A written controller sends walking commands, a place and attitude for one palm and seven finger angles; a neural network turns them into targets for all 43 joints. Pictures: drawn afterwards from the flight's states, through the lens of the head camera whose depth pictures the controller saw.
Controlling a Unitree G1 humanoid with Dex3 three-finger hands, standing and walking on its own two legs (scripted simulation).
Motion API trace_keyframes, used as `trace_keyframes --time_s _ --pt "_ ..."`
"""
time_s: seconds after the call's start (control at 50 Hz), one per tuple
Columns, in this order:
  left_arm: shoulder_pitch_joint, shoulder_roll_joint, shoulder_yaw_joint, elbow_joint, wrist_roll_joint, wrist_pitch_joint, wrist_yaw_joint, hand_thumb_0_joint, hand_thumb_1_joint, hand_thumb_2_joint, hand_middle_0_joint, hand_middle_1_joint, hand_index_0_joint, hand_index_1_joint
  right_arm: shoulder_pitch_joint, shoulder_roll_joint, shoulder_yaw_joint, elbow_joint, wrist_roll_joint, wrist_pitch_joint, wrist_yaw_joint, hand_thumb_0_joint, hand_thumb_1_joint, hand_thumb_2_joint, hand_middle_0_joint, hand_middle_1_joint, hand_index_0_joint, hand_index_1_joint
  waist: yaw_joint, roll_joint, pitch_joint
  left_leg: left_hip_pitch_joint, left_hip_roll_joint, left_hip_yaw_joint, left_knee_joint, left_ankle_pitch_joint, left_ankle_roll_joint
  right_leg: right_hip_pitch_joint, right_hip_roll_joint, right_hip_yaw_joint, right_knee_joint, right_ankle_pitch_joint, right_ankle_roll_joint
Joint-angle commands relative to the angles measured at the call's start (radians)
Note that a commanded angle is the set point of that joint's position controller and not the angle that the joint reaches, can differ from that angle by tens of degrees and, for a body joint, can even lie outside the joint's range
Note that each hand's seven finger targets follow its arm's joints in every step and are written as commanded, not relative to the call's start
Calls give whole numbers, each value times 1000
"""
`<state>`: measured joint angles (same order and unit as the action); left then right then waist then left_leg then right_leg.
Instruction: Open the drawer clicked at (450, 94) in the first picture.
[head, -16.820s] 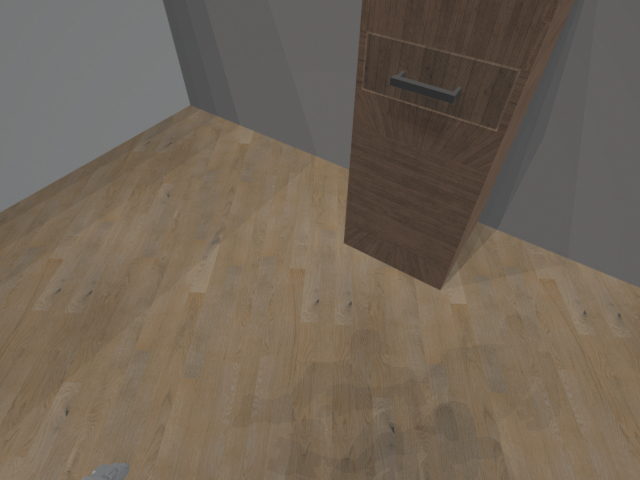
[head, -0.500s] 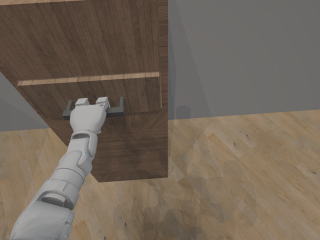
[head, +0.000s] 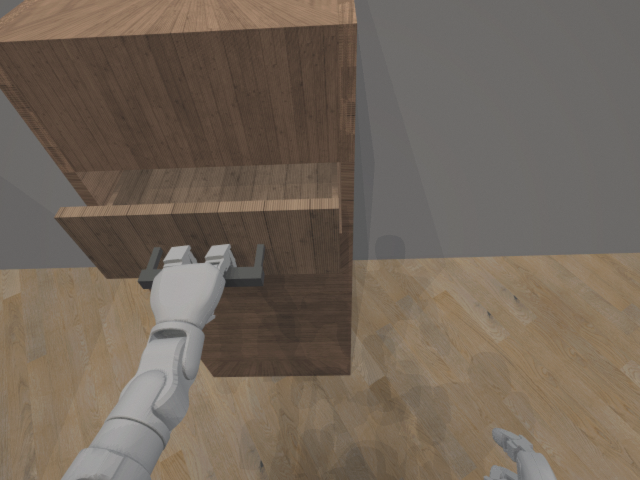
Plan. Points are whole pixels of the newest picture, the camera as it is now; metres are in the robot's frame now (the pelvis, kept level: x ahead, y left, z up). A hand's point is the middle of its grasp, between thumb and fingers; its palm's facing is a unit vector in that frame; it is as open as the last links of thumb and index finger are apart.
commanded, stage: pull the drawer open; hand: left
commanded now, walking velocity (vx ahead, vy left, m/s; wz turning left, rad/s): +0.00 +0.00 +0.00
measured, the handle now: (205, 265) +0.40 +0.19 +0.03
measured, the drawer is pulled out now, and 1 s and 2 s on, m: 0.09 0.22 0.30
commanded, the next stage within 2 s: none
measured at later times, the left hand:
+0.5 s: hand (196, 353) +0.28 +0.18 +0.01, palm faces +0.00 -0.11 -0.99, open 5.6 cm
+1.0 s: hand (185, 405) +0.21 +0.18 +0.01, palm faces +0.01 -0.12 -0.99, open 5.6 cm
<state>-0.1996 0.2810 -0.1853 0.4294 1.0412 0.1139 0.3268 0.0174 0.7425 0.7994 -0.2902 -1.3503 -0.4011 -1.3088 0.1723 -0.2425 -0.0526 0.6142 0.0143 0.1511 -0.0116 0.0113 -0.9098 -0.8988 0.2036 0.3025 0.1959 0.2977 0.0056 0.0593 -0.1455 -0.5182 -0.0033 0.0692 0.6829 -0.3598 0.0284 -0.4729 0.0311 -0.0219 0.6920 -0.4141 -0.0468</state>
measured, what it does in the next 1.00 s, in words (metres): stands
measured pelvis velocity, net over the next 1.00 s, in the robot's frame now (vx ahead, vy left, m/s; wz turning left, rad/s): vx -0.03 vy -0.02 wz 0.00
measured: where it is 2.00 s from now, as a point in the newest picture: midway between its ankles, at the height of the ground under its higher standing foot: outside the picture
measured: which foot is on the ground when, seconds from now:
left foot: down 0.00-1.00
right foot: down 0.00-1.00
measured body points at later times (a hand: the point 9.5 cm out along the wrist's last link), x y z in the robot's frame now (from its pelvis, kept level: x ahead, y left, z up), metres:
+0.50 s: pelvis -0.02 -0.01 +0.00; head +0.00 -0.05 +0.45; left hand +0.27 +0.18 +0.06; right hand +0.14 -0.25 -0.12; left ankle -0.02 +0.10 -0.72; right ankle -0.05 -0.09 -0.72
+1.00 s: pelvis -0.03 -0.02 +0.00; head -0.02 -0.06 +0.44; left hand +0.21 +0.18 +0.06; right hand +0.18 -0.23 -0.11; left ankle -0.02 +0.10 -0.72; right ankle -0.05 -0.09 -0.72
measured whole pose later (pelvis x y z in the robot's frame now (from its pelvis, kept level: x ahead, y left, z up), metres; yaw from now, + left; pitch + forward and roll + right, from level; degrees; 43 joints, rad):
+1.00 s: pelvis -0.03 -0.02 +0.00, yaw +0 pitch +6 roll +2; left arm 0.21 0.29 -0.19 0.08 1.05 0.08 0.36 0.03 0.71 0.81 -0.31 -1.35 -0.42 -1.33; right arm 0.10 -0.22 -0.02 0.61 -0.01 0.10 -0.01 0.02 -0.91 -0.90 0.20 0.30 0.20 0.30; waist 0.06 0.07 -0.11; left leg -0.48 0.00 0.06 0.70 -0.34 0.01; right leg -0.45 0.03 -0.03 0.75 -0.41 -0.07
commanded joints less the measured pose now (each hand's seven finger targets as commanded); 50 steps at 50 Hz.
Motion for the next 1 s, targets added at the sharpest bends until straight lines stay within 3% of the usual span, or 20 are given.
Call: trace_keyframes --time_s 0.0,0.06,0.1,0.14,0.22,0.3,0.34,0.4,0.44,0.46,0.5,0.62,0.64,0.7,0.74,0.82,0.86,0.88,0.98 --pt "-159 121 74 -245 6 1 43 0 900 900 -400 -1350 -400 -1350 -48 -108 -34 -119 -8 -44 0 0 -900 -900 200 300 200 300 16 -77 -273 223 -23 -40 -9 511 12 117 6 24 -46 601 10" --pt "-160 170 112 -240 10 3 48 0 900 900 -400 -1350 -400 -1350 -60 -112 -29 -109 -11 -48 -8 0 -900 -900 200 300 200 300 18 -103 -251 197 -30 -36 -15 438 12 128 4 35 -56 574 11" --pt "-186 147 83 -262 12 1 50 0 900 900 -400 -1350 -400 -1350 -66 -105 -25 -109 -10 -51 -11 0 -900 -900 200 300 200 300 11 -84 -254 194 -34 -36 -18 411 12 123 1 34 -54 556 11" --pt "-126 142 87 -259 12 3 51 0 900 900 -400 -1350 -400 -1350 -76 -99 -26 -112 -9 -53 -12 0 -900 -900 200 300 200 300 25 -66 -253 202 -34 -35 -20 411 11 118 3 36 -56 540 8" --pt "-106 150 97 -270 -1 -4 49 0 900 900 -400 -1350 -400 -1350 -89 -99 -21 -112 -8 -61 -16 0 -900 -900 200 300 200 300 24 -103 -227 180 -37 -34 -28 365 12 127 0 42 -65 526 13" --pt "-59 156 107 -296 -6 -18 49 0 900 900 -400 -1350 -400 -1350 -103 -97 -19 -121 -10 -69 -18 0 -900 -900 200 300 200 300 36 -102 -218 168 -40 -34 -37 331 12 133 -4 50 -71 496 14" --pt "-17 136 92 -339 -6 -27 51 0 900 900 -400 -1350 -400 -1350 -110 -93 -21 -128 -11 -75 -12 0 -900 -900 200 300 200 300 43 -71 -234 186 -37 -35 -37 350 11 133 -3 47 -64 502 9" --pt "51 145 107 -356 -10 -29 53 0 900 900 -400 -1350 -400 -1350 -118 -93 -19 -135 -12 -78 -8 0 -900 -900 200 300 200 300 48 -91 -210 168 -38 -34 -38 334 10 137 -6 52 -67 509 13" --pt "31 139 96 -380 -7 -33 57 0 900 900 -400 -1350 -400 -1350 -123 -93 -18 -135 -13 -83 -7 0 -900 -900 200 300 200 300 38 -90 -193 165 -39 -34 -36 310 10 119 -6 55 -71 481 14" --pt "60 160 124 -397 -2 -34 62 0 900 900 -400 -1350 -400 -1350 -126 -95 -22 -136 -16 -83 -7 0 -900 -900 200 300 200 300 50 -89 -216 175 -37 -33 -37 327 8 134 -3 56 -69 478 9" --pt "80 130 93 -425 -1 -34 67 0 900 900 -400 -1350 -400 -1350 -129 -89 -21 -141 -16 -87 -3 0 -900 -900 200 300 200 300 44 -81 -205 181 -36 -35 -35 318 8 113 -4 49 -66 459 10" --pt "188 134 100 -495 -3 -33 78 0 900 900 -400 -1350 -400 -1350 -154 -85 -18 -149 -20 -94 3 0 -900 -900 200 300 200 300 56 -72 -198 185 -37 -34 -29 319 7 117 -7 56 -62 482 10" --pt "206 145 110 -498 -4 -31 78 0 900 900 -400 -1350 -400 -1350 -158 -84 -16 -151 -20 -94 2 0 -900 -900 200 300 200 300 58 -94 -191 176 -38 -36 -30 305 7 120 -8 58 -63 471 12" --pt "213 162 127 -516 -1 -31 82 0 900 900 -400 -1350 -400 -1350 -171 -84 -11 -150 -21 -94 -1 0 -900 -900 200 300 200 300 60 -70 -169 171 -39 -37 -34 283 5 106 -7 61 -66 436 10" --pt "224 137 103 -533 6 -32 84 0 900 900 -400 -1350 -400 -1350 -183 -78 -9 -153 -24 -96 2 0 -900 -900 200 300 200 300 59 -66 -162 181 -38 -37 -30 278 5 88 -6 62 -69 413 9" --pt "218 136 96 -545 5 -31 84 0 900 900 -400 -1350 -400 -1350 -189 -77 -5 -154 -26 -99 0 0 -900 -900 200 300 200 300 53 -88 -141 178 -37 -41 -30 249 6 72 -7 60 -75 372 12" --pt "256 168 132 -552 8 -31 85 0 900 900 -400 -1350 -400 -1350 -198 -77 -2 -155 -26 -97 -4 0 -900 -900 200 300 200 300 68 -73 -157 183 -39 -42 -31 257 4 89 -4 69 -75 374 6" --pt "260 140 102 -552 9 -30 82 0 900 900 -400 -1350 -400 -1350 -198 -72 0 -157 -27 -98 -1 0 -900 -900 200 300 200 300 63 -80 -145 178 -40 -40 -30 248 5 82 -10 67 -75 374 10" --pt "369 131 98 -617 3 -40 76 0 900 900 -400 -1350 -400 -1350 -207 -67 3 -174 -31 -98 9 0 -900 -900 200 300 200 300 79 -69 -160 186 -40 -43 -24 277 3 94 -8 66 -60 406 6"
